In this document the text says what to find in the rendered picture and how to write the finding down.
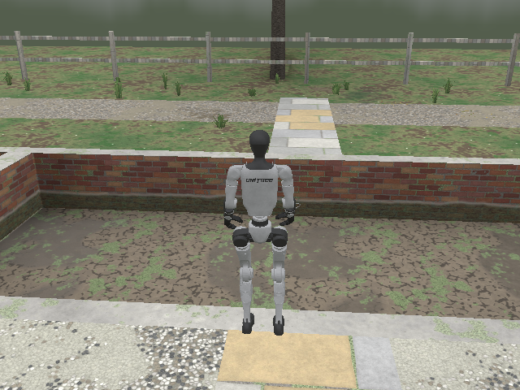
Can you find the robot left upper arm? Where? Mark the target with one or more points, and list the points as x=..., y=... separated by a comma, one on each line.
x=233, y=174

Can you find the right robot hand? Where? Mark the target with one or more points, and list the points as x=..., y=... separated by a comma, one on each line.
x=283, y=215

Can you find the left robot hand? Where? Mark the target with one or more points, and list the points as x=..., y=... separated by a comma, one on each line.
x=232, y=226

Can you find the robot left forearm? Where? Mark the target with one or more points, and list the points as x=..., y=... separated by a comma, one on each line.
x=228, y=213

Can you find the robot right upper arm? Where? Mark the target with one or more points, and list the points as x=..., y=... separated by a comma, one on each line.
x=285, y=173

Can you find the robot right forearm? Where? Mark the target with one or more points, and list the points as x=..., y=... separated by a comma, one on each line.
x=291, y=211

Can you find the right robot shin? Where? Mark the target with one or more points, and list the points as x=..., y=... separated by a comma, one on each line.
x=279, y=293

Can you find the robot head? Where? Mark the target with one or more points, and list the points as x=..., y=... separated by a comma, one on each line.
x=259, y=141

